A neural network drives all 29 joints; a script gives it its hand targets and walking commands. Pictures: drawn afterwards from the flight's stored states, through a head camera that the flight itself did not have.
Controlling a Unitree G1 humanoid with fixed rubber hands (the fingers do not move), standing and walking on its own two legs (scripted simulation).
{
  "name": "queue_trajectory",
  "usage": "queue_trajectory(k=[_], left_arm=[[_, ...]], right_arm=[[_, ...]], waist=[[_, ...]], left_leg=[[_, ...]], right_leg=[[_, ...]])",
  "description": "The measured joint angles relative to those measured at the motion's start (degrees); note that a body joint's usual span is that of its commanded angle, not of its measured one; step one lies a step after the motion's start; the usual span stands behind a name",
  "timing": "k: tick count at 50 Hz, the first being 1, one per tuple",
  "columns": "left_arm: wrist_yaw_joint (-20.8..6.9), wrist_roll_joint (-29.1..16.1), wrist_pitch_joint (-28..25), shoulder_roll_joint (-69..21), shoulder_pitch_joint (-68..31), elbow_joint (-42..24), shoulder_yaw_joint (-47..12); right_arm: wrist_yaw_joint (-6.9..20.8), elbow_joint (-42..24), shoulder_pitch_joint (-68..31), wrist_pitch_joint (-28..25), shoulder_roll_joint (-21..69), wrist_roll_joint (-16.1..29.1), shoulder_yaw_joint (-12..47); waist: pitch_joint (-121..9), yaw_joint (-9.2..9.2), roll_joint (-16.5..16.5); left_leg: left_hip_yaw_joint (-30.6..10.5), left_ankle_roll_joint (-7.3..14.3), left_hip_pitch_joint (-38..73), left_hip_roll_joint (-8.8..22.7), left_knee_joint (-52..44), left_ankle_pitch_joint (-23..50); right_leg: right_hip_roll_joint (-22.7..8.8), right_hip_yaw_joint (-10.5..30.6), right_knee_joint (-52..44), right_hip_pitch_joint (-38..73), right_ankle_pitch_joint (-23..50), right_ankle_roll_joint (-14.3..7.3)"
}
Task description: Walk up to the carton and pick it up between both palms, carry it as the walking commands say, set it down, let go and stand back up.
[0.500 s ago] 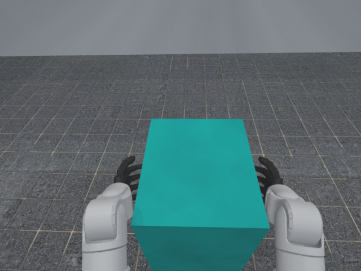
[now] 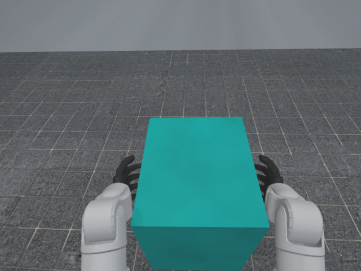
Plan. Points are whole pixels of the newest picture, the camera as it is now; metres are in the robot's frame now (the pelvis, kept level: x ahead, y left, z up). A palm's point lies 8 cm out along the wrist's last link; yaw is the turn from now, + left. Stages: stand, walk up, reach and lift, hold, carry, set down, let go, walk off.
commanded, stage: carry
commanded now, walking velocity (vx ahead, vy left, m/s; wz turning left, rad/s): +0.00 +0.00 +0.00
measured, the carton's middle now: (195, 195) +0.29 +0.00 +0.02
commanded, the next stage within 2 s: none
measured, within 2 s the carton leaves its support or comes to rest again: neither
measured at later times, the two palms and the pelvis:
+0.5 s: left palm (153, 214) +0.23 +0.09 +0.05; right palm (308, 248) +0.17 -0.21 +0.04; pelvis -0.07 +0.00 -0.03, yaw -13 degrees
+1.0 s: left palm out of the picture +0.08 -0.01 +0.08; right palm out of the picture -0.11 -0.24 +0.08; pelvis -0.23 +0.05 -0.02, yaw -43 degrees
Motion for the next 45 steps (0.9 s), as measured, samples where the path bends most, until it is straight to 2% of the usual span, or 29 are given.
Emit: queue_trajectory(k=[6, 11, 16, 20, 22, 24, 25, 28, 31, 33, 34, 35, 36, 37, 38, 40, 42, 45], left_arm=[[0.02, 0.01, 0.07, -0.01, -0.18, -0.35, 0.2], [0.04, -0.16, 0.05, -0.19, -1.48, -1.4, 1.29], [0.02, -0.41, -0.02, -0.28, -2.02, -2.51, 1.59], [-0.03, -0.76, -0.02, -0.26, -1.95, -3.77, 1.8], [-0.1, -0.85, -0.05, -0.31, -2.13, -3.8, 1.88], [-0.15, -0.58, -0.49, -0.32, -2.25, -3.25, 1.55], [-0.2, -0.39, -0.67, -0.32, -2.2, -3.13, 1.4], [-0.36, -0.04, -0.77, -0.29, -1.58, -3.91, 0.95], [-0.48, 0.25, -0.81, -0.19, -0.88, -5.6, 0.51], [-0.57, 0.58, -0.97, -0.12, -0.43, -6.84, 0.15], [-0.61, 0.73, -1.13, -0.08, -0.36, -7.16, 0.14], [-0.65, 0.7, -1.41, -0.03, -0.38, -6.88, 0.33], [-0.65, 0.66, -1.51, -0.01, -0.01, -6.59, 0.14], [-0.47, 0.59, -1.33, 0.01, 0.48, -6.5, -0.31], [-0.28, 0.36, -0.88, 0.05, 0.8, -6.6, -0.71], [-0.09, -0.02, -0.1, 0.08, 0.62, -6.73, -1.21], [0.03, -0.32, 0.15, 0.01, -0.35, -6.4, -1.05], [0.25, -0.73, 0.38, -0.22, -1.78, -6.29, 0.23]], right_arm=[[0.03, -0.02, -0.37, -0.05, 0.05, 0.0, 0.01], [0.07, -0.35, -1.8, -0.54, 0.28, -0.09, -0.06], [0.08, -1.57, -1.72, -1.05, 0.29, -0.13, 0.23], [0.05, -2.81, -1.78, -0.94, 0.32, -0.31, 0.7], [0.03, -3.14, -1.74, -0.89, 0.29, -0.43, 0.76], [0.04, -2.77, -1.74, -1.29, 0.3, -0.19, 0.3], [0.03, -2.59, -1.81, -1.43, 0.32, -0.04, 0.09], [-0.25, -3.06, -1.37, -1.66, 0.2, 0.64, 0.19], [-0.54, -3.94, -0.99, -2.15, 0.14, 1.44, 0.49], [-0.52, -4.47, -0.91, -2.64, 0.14, 1.85, 0.59], [-0.45, -4.41, -1.0, -2.97, 0.16, 1.96, 0.65], [-0.37, -3.91, -0.95, -3.51, 0.19, 1.86, 0.77], [-0.32, -3.8, -0.52, -3.56, 0.12, 1.76, 0.88], [-0.31, -4.13, 0.25, -3.25, 0.02, 1.65, 1.08], [-0.3, -4.82, 1.05, -2.74, -0.08, 1.55, 1.21], [-0.31, -6.33, 1.78, -1.61, -0.12, 1.28, 1.1], [-0.28, -6.91, 1.07, -0.77, -0.03, 0.98, 0.58], [-0.01, -6.38, -1.05, -0.21, 0.23, 0.46, 0.14]], waist=[[0.16, 0.48, -0.32], [2.22, 1.52, -1.0], [4.95, 1.25, -2.01], [6.87, 1.34, -1.61], [7.36, 1.48, -1.35], [7.98, 1.26, -1.89], [8.63, 0.94, -1.91], [9.86, -0.23, -2.24], [9.61, -1.05, -3.48], [8.64, -1.23, -4.23], [8.16, -1.24, -4.52], [8.17, -1.36, -4.93], [8.15, -1.27, -4.17], [8.23, -1.23, -3.09], [8.28, -1.26, -2.17], [8.0, -1.09, -0.69], [7.24, -0.33, 0.62], [5.53, 1.44, 1.77]], left_leg=[[0.61, -0.08, -0.22, 0.21, 0.84, -0.63], [3.02, -0.09, -2.49, 1.48, 5.58, -2.74], [5.8, 0.12, -4.5, 2.81, 8.74, -3.31], [7.99, -0.08, -6.11, 5.04, 12.53, -4.22], [8.75, -0.49, -7.29, 6.16, 15.65, -6.22], [5.46, -1.46, -10.37, 3.76, 22.94, -15.52], [3.23, -1.56, -11.86, 2.22, 27.42, -17.25], [0.27, -1.69, -12.67, -0.67, 33.94, -14.03], [-0.36, -0.85, -6.65, -3.1, 24.95, -14.76], [0.38, 0.45, 0.25, -4.42, 12.93, -16.77], [1.11, 1.06, 3.38, -4.57, 6.49, -14.4], [1.95, 1.43, 3.44, -4.07, 5.33, -10.98], [2.71, 1.56, 3.04, -2.52, 5.86, -9.58], [3.33, 1.52, 3.24, -0.87, 5.82, -8.89], [3.82, 1.36, 3.76, 0.52, 5.15, -8.26], [4.8, 0.92, 4.42, 2.92, 3.82, -6.94], [6.05, 0.4, 4.03, 5.39, 3.64, -6.0], [8.66, -0.61, 2.1, 9.03, 5.3, -5.57]], right_leg=[[0.06, 0.66, 1.01, -0.64, -0.48, 0.08], [0.8, 3.3, 5.58, -4.25, -1.42, -0.12], [1.84, 6.14, 8.82, -7.92, -0.83, -0.51], [2.22, 6.46, 13.62, -11.08, -4.51, -1.91], [2.38, 6.49, 14.06, -12.1, 0.69, -2.38], [2.72, 7.99, 14.54, -13.81, 1.17, -2.46], [3.17, 8.71, 13.17, -14.01, 1.79, -2.42], [4.55, 10.75, 5.62, -13.47, 7.83, -1.81], [5.96, 13.27, -3.13, -12.44, 14.68, -1.28], [6.94, 14.37, -9.13, -11.69, 18.97, 0.13], [7.36, 14.19, -10.66, -11.88, 18.97, 1.17], [7.8, 13.67, -7.38, -13.21, 10.75, 2.15], [8.75, 11.84, 0.97, -16.0, -0.04, 3.05], [9.23, 9.83, 11.68, -18.64, -7.27, 3.39], [9.12, 8.46, 21.89, -20.5, -10.64, 3.24], [7.95, 7.17, 36.76, -21.44, -10.87, 2.91], [6.57, 6.78, 40.79, -18.71, -9.49, 3.04], [4.6, 5.83, 31.41, -10.67, -11.54, 3.05]])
